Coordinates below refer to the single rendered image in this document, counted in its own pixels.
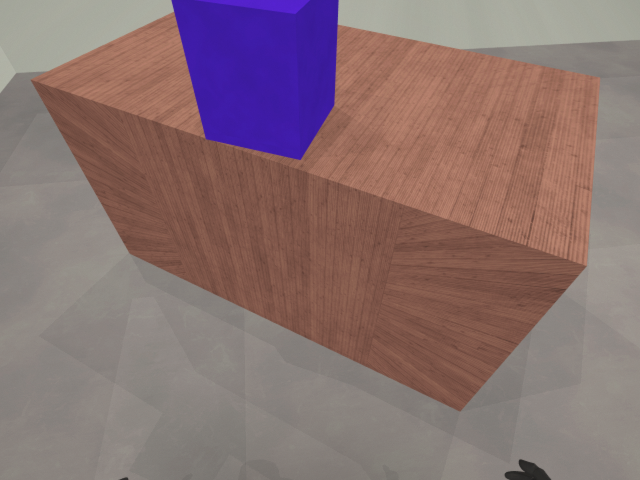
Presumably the robot right hand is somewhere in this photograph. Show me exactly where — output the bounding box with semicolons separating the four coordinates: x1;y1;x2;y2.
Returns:
505;459;551;480

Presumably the pedestal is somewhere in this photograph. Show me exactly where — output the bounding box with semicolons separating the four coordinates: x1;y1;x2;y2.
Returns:
31;12;600;411

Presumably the carton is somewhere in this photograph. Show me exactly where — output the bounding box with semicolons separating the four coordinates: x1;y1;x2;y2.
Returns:
171;0;339;160

